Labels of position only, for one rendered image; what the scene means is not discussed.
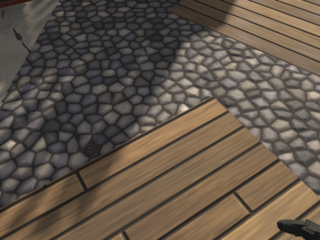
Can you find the robot right hand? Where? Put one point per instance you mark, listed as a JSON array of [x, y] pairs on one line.
[[307, 229]]

